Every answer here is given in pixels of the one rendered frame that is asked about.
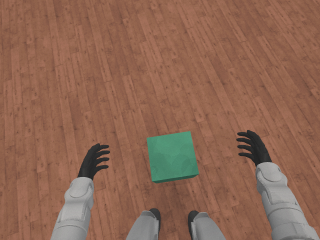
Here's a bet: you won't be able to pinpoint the left robot hand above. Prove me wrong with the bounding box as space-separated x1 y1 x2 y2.
77 143 110 181

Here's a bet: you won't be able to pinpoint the right robot forearm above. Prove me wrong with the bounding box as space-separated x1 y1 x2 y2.
255 162 320 240

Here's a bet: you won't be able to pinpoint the right robot foot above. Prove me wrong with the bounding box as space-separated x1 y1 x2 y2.
188 210 199 240

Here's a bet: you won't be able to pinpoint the carton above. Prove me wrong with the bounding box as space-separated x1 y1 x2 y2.
146 131 199 184

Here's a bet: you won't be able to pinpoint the left robot forearm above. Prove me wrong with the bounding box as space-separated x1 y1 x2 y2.
50 177 94 240

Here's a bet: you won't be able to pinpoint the robot right shin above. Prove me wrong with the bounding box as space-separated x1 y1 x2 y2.
194 212 210 220

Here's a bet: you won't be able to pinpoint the right robot hand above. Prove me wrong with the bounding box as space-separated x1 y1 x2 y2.
236 130 272 167

